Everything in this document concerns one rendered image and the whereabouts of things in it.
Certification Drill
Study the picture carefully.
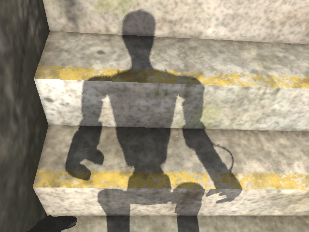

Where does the robot left hand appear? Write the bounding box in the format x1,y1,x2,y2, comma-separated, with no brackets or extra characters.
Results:
26,215,77,232

